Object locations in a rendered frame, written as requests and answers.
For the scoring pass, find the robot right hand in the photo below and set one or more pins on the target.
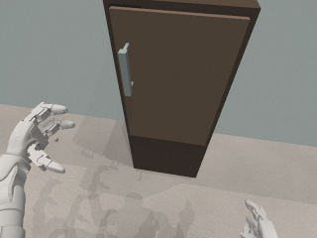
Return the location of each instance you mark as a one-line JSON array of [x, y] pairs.
[[262, 227]]

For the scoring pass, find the robot left hand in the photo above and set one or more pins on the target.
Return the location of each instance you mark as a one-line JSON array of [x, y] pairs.
[[26, 134]]

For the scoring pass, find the robot left forearm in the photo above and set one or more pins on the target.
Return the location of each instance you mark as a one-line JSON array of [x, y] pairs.
[[13, 175]]

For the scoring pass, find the cupboard door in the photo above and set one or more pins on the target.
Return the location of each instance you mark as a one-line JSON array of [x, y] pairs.
[[180, 63]]

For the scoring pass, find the handle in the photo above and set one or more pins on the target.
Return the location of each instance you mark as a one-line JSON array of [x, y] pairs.
[[125, 70]]

